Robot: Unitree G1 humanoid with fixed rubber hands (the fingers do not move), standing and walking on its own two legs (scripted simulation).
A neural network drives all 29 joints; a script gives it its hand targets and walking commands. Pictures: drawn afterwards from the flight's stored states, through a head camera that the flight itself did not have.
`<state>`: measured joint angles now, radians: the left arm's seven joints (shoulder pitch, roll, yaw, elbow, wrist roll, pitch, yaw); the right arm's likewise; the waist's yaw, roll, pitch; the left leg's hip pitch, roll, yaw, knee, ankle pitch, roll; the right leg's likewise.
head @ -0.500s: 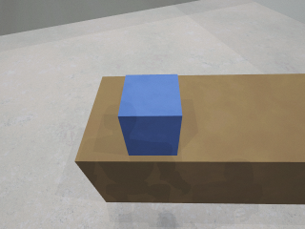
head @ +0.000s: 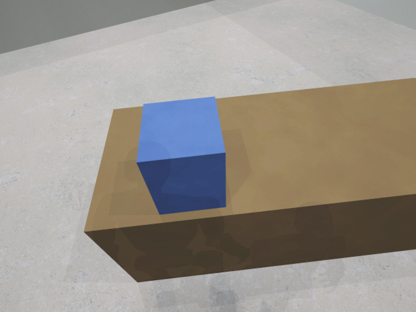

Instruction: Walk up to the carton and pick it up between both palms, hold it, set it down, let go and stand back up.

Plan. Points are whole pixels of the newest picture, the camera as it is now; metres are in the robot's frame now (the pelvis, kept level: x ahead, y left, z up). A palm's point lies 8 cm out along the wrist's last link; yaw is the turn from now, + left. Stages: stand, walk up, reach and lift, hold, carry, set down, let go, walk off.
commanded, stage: walk up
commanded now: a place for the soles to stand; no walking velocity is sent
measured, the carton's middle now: (186, 157) +0.53 +0.09 -0.07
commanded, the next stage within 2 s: stand in 1.20 s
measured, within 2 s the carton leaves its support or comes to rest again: neither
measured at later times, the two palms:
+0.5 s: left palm out of the picture +0.06 +0.26 -0.12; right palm out of the picture +0.03 -0.27 -0.14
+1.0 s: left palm out of the picture +0.07 +0.25 -0.12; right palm out of the picture +0.02 -0.27 -0.15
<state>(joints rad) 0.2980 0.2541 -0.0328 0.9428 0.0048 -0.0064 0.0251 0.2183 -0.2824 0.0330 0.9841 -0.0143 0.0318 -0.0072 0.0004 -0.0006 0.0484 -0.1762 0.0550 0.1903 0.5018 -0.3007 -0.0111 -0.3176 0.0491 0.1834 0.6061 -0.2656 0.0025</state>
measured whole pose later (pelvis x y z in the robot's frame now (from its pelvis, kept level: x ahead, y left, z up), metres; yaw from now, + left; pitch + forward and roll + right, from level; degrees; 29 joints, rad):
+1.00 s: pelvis +0.00 -0.01 -0.01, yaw -4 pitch -1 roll +2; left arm 0.31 0.27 -0.03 0.86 0.01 0.01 0.02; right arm 0.27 -0.30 0.03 0.93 -0.02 0.06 0.00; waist -0.01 0.01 0.05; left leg -0.18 0.10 0.25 0.61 -0.38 -0.01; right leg -0.35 0.09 0.19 0.70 -0.31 -0.02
